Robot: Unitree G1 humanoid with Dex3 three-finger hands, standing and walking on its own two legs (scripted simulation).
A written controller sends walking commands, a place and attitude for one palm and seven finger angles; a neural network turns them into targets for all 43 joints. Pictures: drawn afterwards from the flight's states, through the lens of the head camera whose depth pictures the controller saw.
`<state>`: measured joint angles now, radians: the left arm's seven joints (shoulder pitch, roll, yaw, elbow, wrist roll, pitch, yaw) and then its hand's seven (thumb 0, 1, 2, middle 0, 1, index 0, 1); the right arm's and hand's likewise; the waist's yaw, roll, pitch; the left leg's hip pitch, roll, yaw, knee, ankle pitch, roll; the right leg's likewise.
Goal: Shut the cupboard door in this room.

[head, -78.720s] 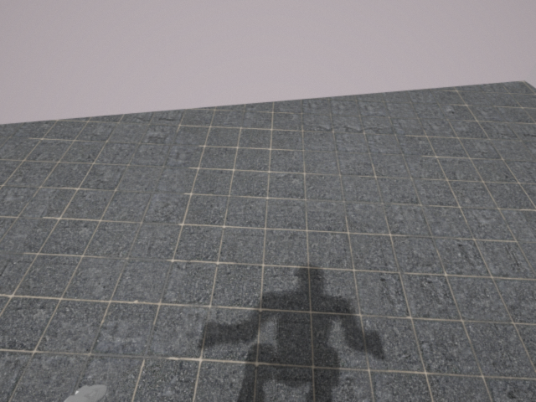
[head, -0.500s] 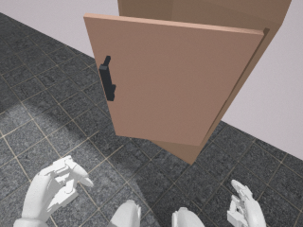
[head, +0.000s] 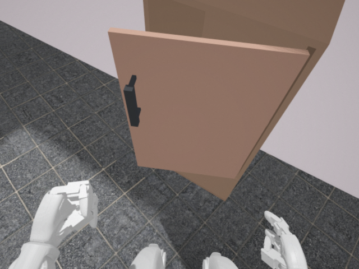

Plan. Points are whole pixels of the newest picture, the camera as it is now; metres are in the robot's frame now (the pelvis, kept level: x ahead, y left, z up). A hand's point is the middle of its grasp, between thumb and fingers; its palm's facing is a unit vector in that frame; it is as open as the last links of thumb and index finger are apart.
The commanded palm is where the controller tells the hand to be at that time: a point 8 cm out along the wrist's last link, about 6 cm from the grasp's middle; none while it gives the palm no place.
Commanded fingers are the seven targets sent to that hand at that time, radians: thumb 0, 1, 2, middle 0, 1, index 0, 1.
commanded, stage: raise the hand and make a fist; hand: left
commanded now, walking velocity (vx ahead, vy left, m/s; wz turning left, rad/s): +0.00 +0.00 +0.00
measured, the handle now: (134, 101) +0.50 +0.16 +0.05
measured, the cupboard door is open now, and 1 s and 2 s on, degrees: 25 25 25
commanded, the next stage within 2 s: bring the fist close to the handle in 0.44 s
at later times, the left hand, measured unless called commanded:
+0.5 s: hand (93, 210) +0.22 +0.18 +0.05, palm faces -0.06 -1.00 -0.04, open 3.1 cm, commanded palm +0.20 +0.23 +0.06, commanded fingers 0.00 0.90 0.90 -1.30 -1.50 -1.30 -1.50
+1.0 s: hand (118, 173) +0.30 +0.15 +0.05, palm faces -0.08 -1.00 -0.04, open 3.1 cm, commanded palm +0.28 +0.21 +0.06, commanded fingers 0.00 0.90 0.90 -1.30 -1.50 -1.30 -1.50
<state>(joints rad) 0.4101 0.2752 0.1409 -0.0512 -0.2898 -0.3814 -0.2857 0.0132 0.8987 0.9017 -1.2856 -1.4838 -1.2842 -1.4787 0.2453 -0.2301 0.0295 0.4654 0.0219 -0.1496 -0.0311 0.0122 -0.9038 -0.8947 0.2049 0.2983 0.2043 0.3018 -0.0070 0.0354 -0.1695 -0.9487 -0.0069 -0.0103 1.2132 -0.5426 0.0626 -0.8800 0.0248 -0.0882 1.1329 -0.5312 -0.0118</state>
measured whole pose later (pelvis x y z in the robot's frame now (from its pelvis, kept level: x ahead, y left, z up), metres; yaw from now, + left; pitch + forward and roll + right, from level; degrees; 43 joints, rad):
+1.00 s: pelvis +0.00 -0.02 +0.00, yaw +0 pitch +16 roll -2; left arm 0.06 0.27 0.13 0.21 -0.24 -0.34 -0.23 0.01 0.90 0.90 -1.30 -1.50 -1.30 -1.50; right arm 0.26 -0.25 0.03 0.52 0.02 -0.11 -0.03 0.01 -0.91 -0.89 0.20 0.30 0.20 0.30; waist -0.04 0.03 -0.16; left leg -0.94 0.00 0.00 1.17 -0.52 0.04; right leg -0.89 0.03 -0.08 1.12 -0.52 -0.04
